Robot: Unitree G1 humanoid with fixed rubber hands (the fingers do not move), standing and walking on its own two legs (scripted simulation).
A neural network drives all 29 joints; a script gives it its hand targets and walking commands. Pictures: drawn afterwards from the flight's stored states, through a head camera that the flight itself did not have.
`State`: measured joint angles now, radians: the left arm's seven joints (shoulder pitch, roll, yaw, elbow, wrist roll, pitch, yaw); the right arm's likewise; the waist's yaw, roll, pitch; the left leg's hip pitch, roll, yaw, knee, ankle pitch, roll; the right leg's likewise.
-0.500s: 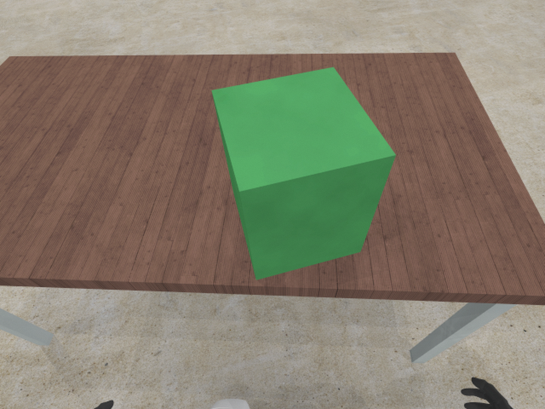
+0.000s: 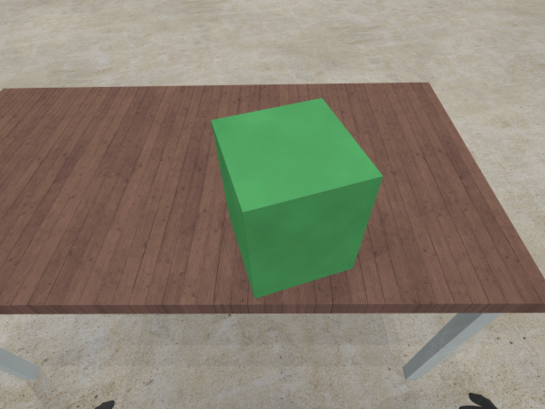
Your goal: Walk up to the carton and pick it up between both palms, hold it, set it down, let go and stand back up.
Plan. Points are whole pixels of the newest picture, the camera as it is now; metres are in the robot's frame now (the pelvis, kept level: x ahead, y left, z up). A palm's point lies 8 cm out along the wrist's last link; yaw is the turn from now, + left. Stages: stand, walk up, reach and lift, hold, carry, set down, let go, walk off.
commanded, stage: walk up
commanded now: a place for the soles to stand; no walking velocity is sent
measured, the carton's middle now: (287, 200) +0.45 -0.01 +0.03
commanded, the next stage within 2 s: reach and lift in 0.58 s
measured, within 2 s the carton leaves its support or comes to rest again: neither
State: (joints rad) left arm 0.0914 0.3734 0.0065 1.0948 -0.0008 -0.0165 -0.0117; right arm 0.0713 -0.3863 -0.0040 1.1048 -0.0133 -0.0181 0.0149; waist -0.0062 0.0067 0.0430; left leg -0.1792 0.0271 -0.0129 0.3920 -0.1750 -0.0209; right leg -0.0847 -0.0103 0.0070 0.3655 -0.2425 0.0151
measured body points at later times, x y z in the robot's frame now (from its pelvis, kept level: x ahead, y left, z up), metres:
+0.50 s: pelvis +0.01 +0.00 +0.00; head +0.01 +0.00 +0.45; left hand +0.10 +0.31 -0.12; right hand +0.12 -0.31 -0.12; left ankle +0.02 +0.13 -0.74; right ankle -0.03 -0.13 -0.74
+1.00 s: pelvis +0.01 -0.02 -0.01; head +0.00 -0.01 +0.44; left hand +0.19 +0.24 -0.08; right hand +0.17 -0.33 -0.07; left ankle +0.02 +0.13 -0.74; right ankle -0.03 -0.13 -0.74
